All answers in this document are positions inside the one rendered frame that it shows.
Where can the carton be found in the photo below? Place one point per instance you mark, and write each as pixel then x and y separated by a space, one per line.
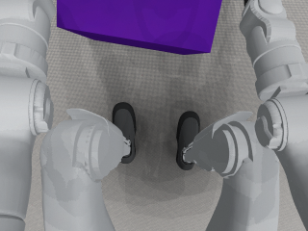
pixel 183 27

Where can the left robot foot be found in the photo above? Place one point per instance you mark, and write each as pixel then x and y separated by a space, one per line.
pixel 123 117

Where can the robot left forearm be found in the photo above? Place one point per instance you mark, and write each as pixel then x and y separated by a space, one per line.
pixel 25 30

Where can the left robot upper arm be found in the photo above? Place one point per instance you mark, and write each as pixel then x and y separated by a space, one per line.
pixel 26 110

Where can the robot right thigh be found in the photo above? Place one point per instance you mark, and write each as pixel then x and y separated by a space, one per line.
pixel 250 194

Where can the robot right forearm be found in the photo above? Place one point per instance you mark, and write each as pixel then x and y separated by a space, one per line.
pixel 274 52

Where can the right robot upper arm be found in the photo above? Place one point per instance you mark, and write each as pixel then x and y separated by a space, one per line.
pixel 282 125

